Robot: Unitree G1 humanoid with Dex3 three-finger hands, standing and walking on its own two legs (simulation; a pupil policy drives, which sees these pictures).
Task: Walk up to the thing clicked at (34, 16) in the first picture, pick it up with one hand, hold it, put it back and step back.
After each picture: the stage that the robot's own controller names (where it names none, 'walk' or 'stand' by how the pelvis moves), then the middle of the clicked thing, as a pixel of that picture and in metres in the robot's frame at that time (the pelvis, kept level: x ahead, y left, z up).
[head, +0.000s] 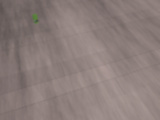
stand; (35, 18) +1.89 +0.59 -0.72
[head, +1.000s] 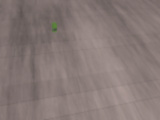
walk; (54, 27) +1.80 +0.26 -0.69
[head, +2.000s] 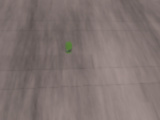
walk; (68, 47) +1.20 +0.09 -0.70
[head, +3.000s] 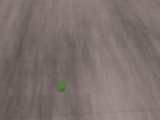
walk; (61, 86) +0.78 +0.11 -0.70
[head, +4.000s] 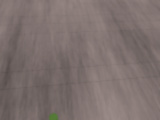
walk; out of the picture +0.49 +0.16 -0.71
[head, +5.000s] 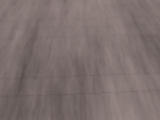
stand; out of the picture +0.38 +0.12 -0.70
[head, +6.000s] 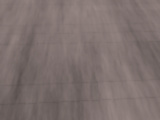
stand; out of the picture +0.35 +0.11 -0.73
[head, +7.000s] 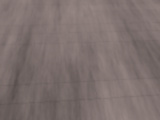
stand; out of the picture +0.36 +0.13 -0.73
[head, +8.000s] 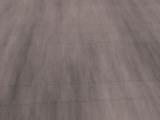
stand; out of the picture +0.35 +0.13 -0.73
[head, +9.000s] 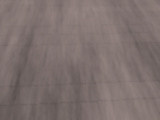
stand; out of the picture +0.35 +0.13 -0.73
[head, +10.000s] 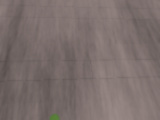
go down; out of the picture +0.37 +0.12 -0.68
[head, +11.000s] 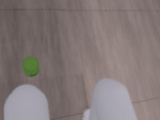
go down; (31, 67) +0.44 +0.16 -0.30
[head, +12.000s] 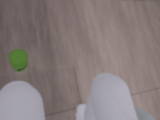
close in; (18, 61) +0.43 +0.17 -0.27
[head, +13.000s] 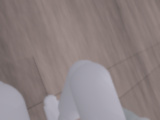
close in; out of the picture +0.43 +0.20 -0.23
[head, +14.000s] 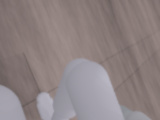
close; out of the picture +0.43 +0.22 -0.23
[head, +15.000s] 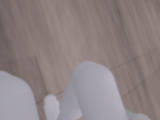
lift; out of the picture +0.36 +0.20 -0.21
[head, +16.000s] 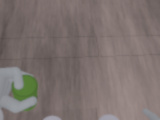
lift; (25, 93) +0.31 +0.17 +0.00
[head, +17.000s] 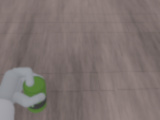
hold; (35, 94) +0.32 +0.15 +0.01
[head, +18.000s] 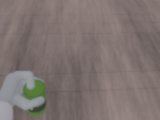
hold; (35, 98) +0.31 +0.16 +0.00
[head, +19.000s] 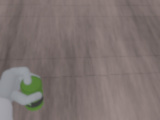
crouch; (32, 93) +0.33 +0.16 -0.04
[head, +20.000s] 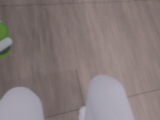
lower; out of the picture +0.48 +0.20 -0.09
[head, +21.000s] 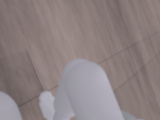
lower; out of the picture +0.44 +0.25 -0.23
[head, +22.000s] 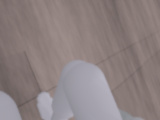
lower; out of the picture +0.44 +0.25 -0.24
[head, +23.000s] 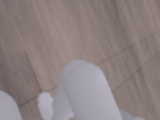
lower; out of the picture +0.44 +0.25 -0.24
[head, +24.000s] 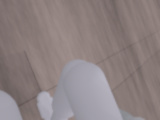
lower; out of the picture +0.44 +0.25 -0.24
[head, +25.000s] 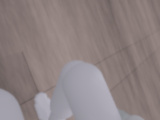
open; out of the picture +0.43 +0.23 -0.24
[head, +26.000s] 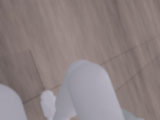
stand; out of the picture +0.43 +0.23 -0.24
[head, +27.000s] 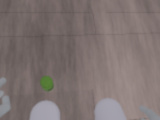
walk; (47, 84) +0.43 +0.15 -0.46
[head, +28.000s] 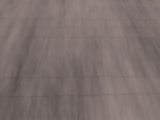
stand; out of the picture +0.37 +0.12 -0.66
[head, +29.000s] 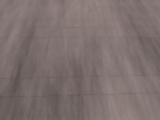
stand; out of the picture +0.38 +0.13 -0.66
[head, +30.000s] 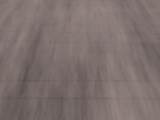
stand; out of the picture +0.39 +0.11 -0.71
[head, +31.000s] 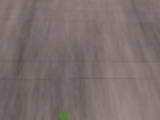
walk; (63, 117) +0.42 +0.08 -0.70
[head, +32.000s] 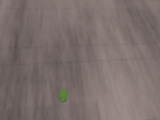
walk; (63, 96) +0.55 +0.07 -0.71
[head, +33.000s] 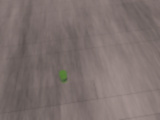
walk; (63, 76) +0.82 +0.22 -0.70
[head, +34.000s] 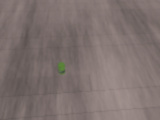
stand; (61, 68) +0.97 +0.16 -0.71
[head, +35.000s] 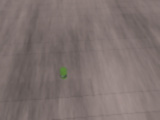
stand; (63, 73) +0.97 +0.17 -0.73
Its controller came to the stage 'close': yes
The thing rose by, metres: 0.72
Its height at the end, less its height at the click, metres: +0.00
